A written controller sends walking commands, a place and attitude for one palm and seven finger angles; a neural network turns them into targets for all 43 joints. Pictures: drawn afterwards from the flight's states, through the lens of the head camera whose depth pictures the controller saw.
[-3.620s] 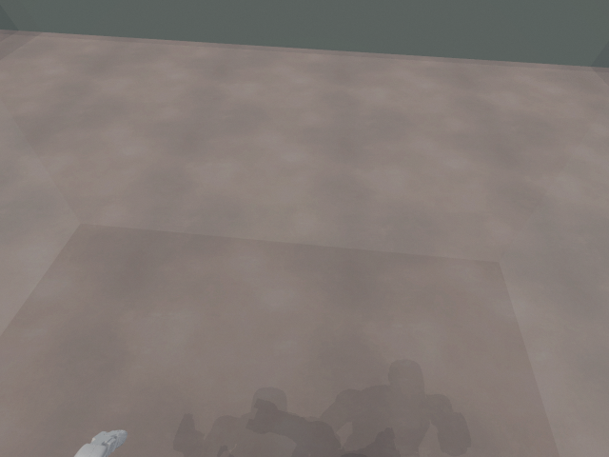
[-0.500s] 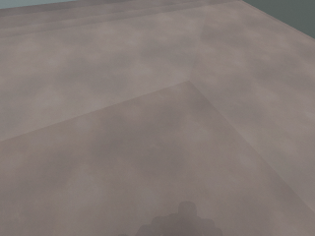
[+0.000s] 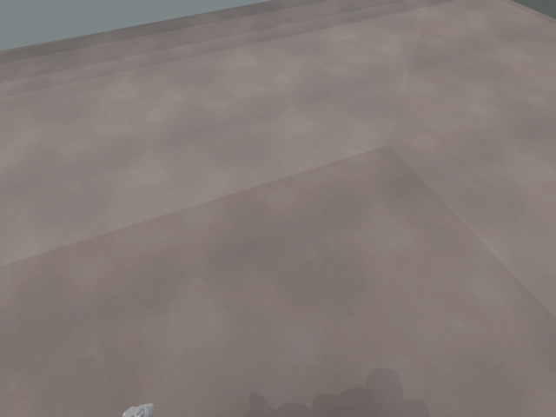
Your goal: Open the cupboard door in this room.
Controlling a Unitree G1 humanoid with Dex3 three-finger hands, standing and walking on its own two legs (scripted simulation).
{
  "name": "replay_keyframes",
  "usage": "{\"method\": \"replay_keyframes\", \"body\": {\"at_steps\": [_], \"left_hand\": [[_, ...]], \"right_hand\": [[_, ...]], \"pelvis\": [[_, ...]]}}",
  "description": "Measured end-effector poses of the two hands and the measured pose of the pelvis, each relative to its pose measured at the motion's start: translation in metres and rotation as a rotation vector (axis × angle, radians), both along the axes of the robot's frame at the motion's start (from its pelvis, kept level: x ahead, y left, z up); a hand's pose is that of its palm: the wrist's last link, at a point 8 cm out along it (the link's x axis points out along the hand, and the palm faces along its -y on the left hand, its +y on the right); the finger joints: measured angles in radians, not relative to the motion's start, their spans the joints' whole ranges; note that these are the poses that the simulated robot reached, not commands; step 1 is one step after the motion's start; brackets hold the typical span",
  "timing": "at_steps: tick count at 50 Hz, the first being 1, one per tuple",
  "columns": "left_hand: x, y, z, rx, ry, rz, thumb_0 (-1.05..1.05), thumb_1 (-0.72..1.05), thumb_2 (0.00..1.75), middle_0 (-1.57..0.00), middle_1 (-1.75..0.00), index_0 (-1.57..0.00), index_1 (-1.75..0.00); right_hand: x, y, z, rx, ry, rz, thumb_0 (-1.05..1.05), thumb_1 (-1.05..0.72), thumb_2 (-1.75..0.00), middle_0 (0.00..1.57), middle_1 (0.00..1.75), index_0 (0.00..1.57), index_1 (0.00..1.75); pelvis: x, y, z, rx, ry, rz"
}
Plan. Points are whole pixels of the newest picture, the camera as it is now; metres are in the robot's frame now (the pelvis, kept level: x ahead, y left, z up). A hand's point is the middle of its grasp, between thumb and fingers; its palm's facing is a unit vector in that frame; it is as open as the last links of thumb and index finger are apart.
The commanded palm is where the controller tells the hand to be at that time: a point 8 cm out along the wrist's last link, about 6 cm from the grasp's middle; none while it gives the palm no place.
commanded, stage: turn or walk to find it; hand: left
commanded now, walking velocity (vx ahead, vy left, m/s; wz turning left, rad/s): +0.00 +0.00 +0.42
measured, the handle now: out of the picture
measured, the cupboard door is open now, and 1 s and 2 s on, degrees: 0 0 0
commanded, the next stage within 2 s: none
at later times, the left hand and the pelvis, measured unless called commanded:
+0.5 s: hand out of the picture -0.06 +0.25 -0.19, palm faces +0.27 -0.93 -0.23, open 7.4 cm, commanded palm none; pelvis -0.04 +0.04 +0.00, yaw +13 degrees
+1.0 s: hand out of the picture -0.04 +0.22 -0.14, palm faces +0.41 -0.87 -0.28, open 7.4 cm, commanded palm none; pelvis -0.07 +0.00 +0.00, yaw +25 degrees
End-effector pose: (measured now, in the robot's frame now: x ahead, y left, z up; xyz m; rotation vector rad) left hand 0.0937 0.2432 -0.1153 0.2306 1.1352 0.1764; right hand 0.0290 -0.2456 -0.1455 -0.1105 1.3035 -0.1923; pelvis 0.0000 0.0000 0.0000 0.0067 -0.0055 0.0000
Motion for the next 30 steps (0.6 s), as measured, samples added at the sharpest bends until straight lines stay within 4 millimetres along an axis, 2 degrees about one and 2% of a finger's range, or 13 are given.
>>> {"method": "replay_keyframes", "body": {"at_steps": [7,13,17,23,26,30], "left_hand": [[-0.041,-0.014,0.009,-0.005,0.015,0.075,0.01,0.91,0.89,-0.2,-0.3,-0.2,-0.3],[-0.076,-0.009,0.0,-0.03,0.043,0.147,0.01,0.91,0.89,-0.2,-0.3,-0.2,-0.3],[-0.108,0.006,-0.013,-0.051,0.082,0.205,0.01,0.91,0.89,-0.2,-0.3,-0.2,-0.3],[-0.16,0.043,-0.041,-0.078,0.167,0.298,0.01,0.91,0.89,-0.2,-0.3,-0.2,-0.3],[-0.173,0.056,-0.037,-0.078,0.201,0.322,0.01,0.91,0.89,-0.2,-0.3,-0.2,-0.3],[-0.175,0.067,-0.025,-0.075,0.163,0.345,0.01,0.91,0.89,-0.2,-0.3,-0.19,-0.29]], "right_hand": [[-0.009,-0.018,0.004,0.002,0.052,0.054,0.01,-0.9,-0.9,0.2,0.3,0.2,0.3],[0.001,-0.016,0.009,-0.026,0.075,0.129,0.01,-0.91,-0.9,0.2,0.3,0.2,0.3],[0.024,0.001,0.014,-0.051,0.046,0.199,0.01,-0.91,-0.9,0.2,0.3,0.2,0.3],[0.061,0.044,0.023,-0.089,-0.077,0.303,0.01,-0.91,-0.9,0.2,0.3,0.2,0.3],[0.067,0.062,0.034,-0.092,-0.118,0.329,0.0,-0.9,-0.9,0.2,0.3,0.2,0.3],[0.067,0.078,0.04,-0.083,-0.127,0.362,0.0,-0.9,-0.9,0.2,0.3,0.21,0.3]], "pelvis": [[-0.01,-0.01,0.008,0.015,-0.019,0.081],[-0.017,-0.005,0.008,0.015,-0.021,0.145],[-0.025,0.007,0.004,0.008,-0.015,0.181],[-0.038,0.034,-0.008,-0.004,-0.013,0.219],[-0.042,0.041,-0.001,-0.022,-0.012,0.233],[-0.047,0.048,0.008,-0.036,-0.01,0.266]]}}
